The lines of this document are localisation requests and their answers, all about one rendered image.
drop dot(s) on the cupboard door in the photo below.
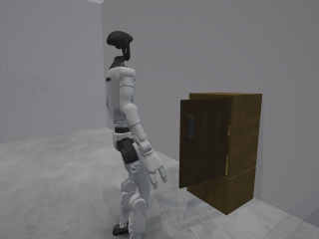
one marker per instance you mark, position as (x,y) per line
(203,158)

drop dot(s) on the robot right upper arm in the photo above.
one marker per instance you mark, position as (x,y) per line
(126,77)

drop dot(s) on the robot right hand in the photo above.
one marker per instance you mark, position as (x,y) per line
(152,163)

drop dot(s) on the robot left upper arm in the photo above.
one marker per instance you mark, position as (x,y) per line
(107,101)

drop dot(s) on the right robot forearm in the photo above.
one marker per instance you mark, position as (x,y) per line
(135,127)

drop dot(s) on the robot torso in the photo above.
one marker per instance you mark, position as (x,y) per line
(121,132)

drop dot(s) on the handle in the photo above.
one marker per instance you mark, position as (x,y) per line
(191,127)

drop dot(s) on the left robot thigh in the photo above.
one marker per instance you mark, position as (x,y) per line
(128,184)

